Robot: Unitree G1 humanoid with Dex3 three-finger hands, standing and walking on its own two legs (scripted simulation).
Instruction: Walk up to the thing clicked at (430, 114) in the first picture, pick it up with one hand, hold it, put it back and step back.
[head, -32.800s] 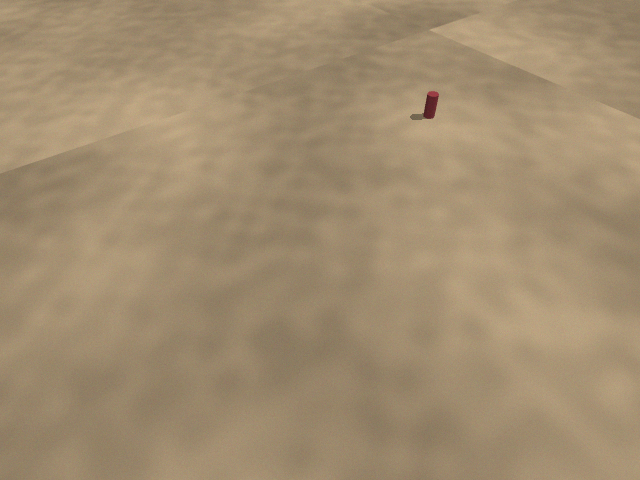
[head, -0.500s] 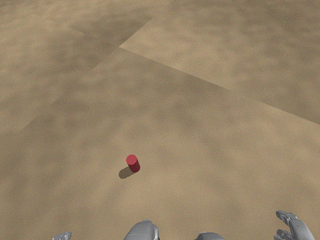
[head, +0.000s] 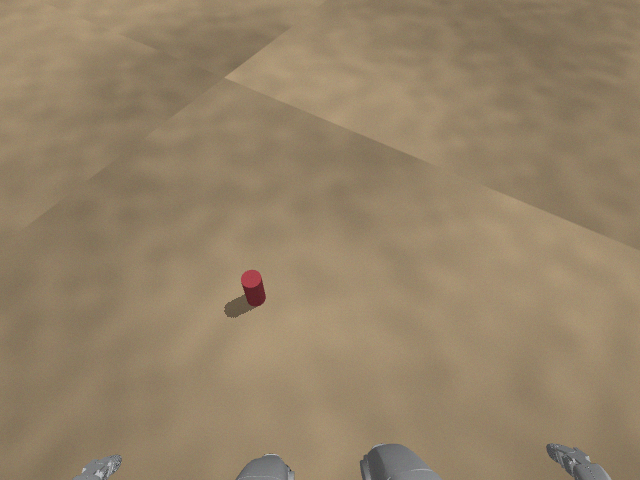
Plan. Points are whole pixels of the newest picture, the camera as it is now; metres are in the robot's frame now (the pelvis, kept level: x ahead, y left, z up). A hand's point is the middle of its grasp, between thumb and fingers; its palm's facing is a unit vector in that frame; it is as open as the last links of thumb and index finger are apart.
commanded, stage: step back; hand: left
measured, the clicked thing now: (253, 288) +0.70 +0.24 -0.69
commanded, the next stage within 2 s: stand in 1.86 s
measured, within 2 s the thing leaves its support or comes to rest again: neither
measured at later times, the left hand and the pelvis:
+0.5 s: hand out of the picture -0.07 +0.25 -0.15, palm faces +0.04 -0.91 -0.41, open 7.4 cm; pelvis -0.18 -0.03 -0.01, yaw +4 degrees
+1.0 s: hand out of the picture -0.28 +0.22 -0.14, palm faces +0.04 -0.92 -0.39, open 7.4 cm; pelvis -0.30 -0.05 +0.00, yaw +1 degrees
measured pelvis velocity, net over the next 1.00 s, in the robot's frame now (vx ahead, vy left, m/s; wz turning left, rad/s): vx -0.30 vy -0.05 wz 0.02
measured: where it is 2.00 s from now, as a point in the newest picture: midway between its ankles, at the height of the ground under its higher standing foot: outside the picture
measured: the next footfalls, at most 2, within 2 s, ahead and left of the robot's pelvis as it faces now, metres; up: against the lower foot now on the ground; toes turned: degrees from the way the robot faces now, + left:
right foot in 0.12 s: -0.04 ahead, -0.15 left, +0.00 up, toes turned +1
left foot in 0.48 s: -0.15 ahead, +0.08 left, +0.00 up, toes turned +2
